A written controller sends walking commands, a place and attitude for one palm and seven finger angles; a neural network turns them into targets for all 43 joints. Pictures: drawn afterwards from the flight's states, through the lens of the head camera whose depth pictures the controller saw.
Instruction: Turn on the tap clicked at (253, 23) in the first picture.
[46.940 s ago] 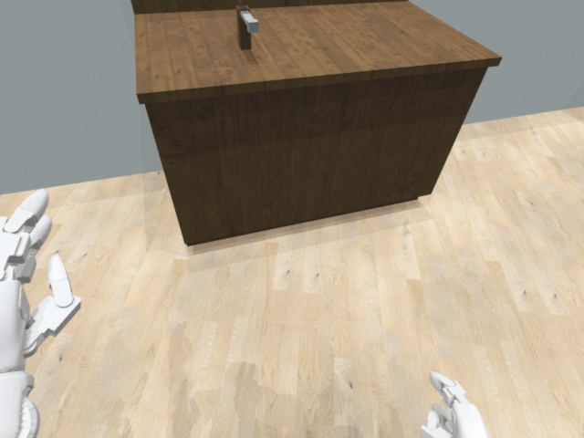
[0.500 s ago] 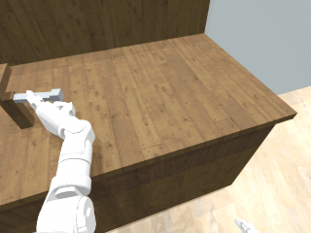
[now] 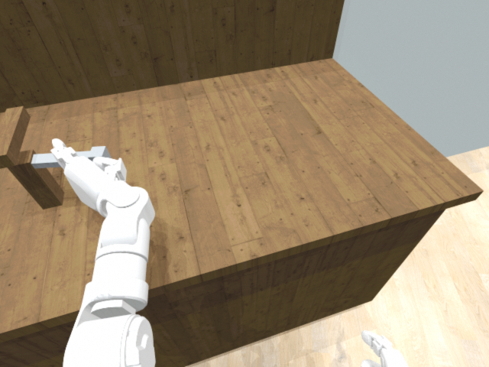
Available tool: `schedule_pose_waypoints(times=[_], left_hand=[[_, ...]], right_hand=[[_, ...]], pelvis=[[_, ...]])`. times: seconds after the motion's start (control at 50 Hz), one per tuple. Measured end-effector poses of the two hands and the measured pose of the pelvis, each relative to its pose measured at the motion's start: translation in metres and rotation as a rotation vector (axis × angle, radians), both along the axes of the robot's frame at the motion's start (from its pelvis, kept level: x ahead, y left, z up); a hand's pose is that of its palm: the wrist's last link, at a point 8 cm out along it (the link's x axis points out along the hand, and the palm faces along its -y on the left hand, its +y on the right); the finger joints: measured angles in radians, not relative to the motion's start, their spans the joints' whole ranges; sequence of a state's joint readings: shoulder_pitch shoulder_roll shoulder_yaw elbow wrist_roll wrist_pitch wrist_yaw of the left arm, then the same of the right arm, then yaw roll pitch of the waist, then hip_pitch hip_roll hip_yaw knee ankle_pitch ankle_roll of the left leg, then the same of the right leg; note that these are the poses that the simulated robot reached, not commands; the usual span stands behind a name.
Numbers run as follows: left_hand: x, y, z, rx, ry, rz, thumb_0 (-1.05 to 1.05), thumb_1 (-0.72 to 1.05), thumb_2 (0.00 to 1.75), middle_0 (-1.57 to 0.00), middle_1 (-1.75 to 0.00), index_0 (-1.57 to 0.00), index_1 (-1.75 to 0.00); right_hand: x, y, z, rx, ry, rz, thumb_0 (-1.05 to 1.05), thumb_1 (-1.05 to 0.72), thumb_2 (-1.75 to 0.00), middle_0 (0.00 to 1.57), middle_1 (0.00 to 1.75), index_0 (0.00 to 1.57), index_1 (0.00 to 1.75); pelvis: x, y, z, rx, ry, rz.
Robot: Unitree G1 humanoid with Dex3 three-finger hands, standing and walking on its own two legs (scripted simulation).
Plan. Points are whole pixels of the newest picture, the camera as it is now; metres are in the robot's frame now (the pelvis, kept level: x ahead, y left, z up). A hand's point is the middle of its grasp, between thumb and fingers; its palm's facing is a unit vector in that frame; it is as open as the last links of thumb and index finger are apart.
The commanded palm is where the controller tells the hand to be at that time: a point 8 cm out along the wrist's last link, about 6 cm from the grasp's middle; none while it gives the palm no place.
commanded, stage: lift the hand up off the lever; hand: left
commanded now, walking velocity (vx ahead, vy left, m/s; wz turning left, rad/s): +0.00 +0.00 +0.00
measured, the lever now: (99, 157) +0.43 +0.30 +0.12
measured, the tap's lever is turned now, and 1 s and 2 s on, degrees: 77 76 76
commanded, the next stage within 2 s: draw the hand back beside the body in 1.56 s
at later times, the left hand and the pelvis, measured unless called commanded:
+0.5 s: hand (114, 166) +0.38 +0.25 +0.14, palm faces +0.85 -0.53 -0.05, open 7.9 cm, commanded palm +0.33 +0.26 +0.16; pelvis +0.00 -0.01 +0.00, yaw +1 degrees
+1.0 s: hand (112, 149) +0.39 +0.24 +0.17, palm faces +0.83 -0.56 -0.03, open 7.8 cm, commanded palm +0.32 +0.26 +0.18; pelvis +0.00 -0.01 +0.01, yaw +0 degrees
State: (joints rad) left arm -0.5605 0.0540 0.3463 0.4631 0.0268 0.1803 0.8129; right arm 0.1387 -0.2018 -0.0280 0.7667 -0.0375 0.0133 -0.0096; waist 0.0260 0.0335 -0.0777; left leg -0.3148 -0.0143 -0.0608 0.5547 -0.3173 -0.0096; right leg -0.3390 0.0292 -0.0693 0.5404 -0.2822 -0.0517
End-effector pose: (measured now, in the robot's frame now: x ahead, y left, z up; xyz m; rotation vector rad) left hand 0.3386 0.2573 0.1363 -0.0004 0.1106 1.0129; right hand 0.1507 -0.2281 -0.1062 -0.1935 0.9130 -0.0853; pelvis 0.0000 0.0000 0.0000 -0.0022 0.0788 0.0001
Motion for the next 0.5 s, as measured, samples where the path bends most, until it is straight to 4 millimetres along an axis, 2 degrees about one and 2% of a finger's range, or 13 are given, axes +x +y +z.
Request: schedule_pose_waypoints(times=[0.3,0.5], left_hand=[[-0.010,0.002,0.007,-0.013,0.013,-0.008,0.02,0.90,0.90,-0.16,-0.15,-0.15,-0.15],[-0.013,0.001,0.010,-0.031,0.014,0.000,0.02,0.90,0.90,-0.16,-0.15,-0.15,-0.15]], right_hand=[[0.023,0.002,0.009,-0.001,-0.050,0.030,0.01,-0.91,-0.90,0.20,0.30,0.20,0.30],[0.026,0.005,0.011,0.008,-0.064,0.041,0.01,-0.91,-0.90,0.20,0.30,0.20,0.30]], pelvis=[[0.002,-0.003,0.002,0.002,-0.026,0.010],[-0.001,-0.006,0.003,0.003,-0.035,0.009]])
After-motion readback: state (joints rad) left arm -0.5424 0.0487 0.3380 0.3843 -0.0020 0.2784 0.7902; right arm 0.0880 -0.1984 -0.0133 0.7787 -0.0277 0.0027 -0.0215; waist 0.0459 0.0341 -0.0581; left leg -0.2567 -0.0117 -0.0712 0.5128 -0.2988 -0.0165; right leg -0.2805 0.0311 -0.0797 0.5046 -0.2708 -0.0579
